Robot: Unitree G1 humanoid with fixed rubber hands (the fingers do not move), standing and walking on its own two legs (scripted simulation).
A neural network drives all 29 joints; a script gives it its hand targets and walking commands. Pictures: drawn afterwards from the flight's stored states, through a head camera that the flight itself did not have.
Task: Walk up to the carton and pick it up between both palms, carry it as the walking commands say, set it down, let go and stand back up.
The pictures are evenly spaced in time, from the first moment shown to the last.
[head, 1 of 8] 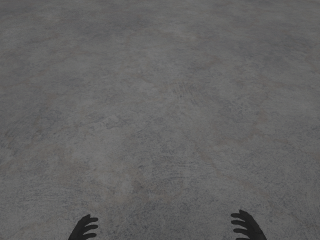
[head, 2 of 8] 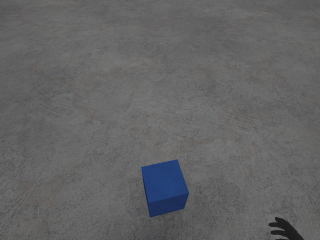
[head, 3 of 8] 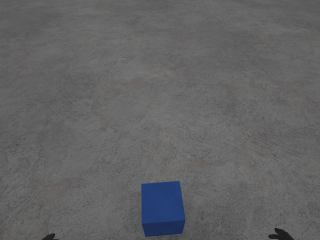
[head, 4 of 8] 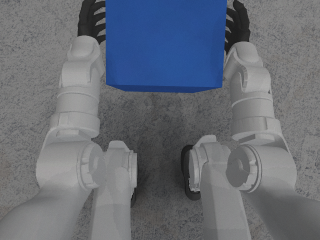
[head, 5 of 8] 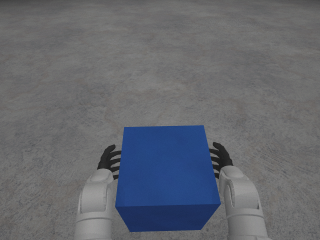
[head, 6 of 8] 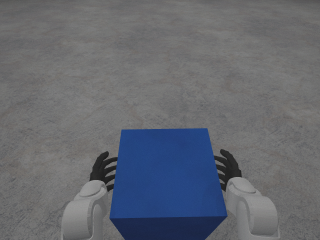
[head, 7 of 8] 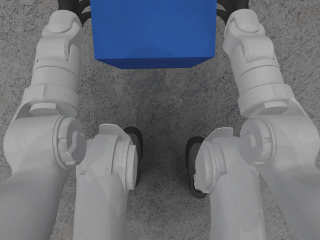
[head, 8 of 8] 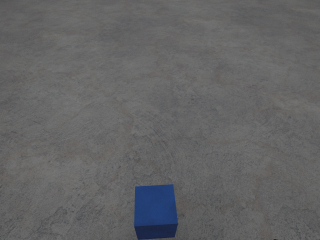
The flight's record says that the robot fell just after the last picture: no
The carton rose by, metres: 0.66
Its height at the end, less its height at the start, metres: +0.00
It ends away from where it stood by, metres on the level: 0.39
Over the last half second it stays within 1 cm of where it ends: yes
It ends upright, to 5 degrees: yes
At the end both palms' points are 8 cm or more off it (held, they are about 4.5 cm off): yes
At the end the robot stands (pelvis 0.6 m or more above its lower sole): yes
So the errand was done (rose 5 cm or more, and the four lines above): yes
